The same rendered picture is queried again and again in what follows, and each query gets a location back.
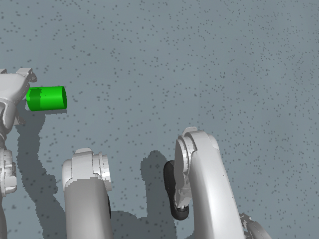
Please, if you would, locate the left robot arm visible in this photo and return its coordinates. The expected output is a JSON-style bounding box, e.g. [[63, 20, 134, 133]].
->
[[0, 98, 17, 239]]

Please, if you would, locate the can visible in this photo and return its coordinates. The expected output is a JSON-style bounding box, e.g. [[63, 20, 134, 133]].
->
[[26, 86, 67, 111]]

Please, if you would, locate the left robot hand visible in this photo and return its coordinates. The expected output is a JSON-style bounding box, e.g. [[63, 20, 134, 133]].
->
[[0, 68, 37, 125]]

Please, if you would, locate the right robot hand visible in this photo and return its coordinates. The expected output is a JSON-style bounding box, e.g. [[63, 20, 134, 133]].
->
[[239, 213, 272, 239]]

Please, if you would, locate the right robot foot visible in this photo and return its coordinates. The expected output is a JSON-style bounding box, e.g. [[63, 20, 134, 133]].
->
[[163, 160, 189, 221]]

